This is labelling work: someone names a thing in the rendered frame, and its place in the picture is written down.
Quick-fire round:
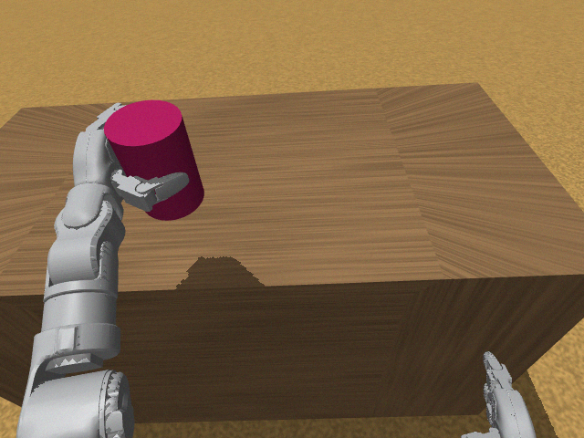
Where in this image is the right robot hand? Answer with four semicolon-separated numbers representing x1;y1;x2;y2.
461;351;537;438

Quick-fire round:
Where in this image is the left robot arm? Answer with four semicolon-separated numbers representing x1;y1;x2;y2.
16;183;134;438

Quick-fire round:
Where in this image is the can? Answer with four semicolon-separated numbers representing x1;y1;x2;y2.
104;100;204;221

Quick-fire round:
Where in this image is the left robot hand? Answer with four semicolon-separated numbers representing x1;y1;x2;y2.
73;103;189;212

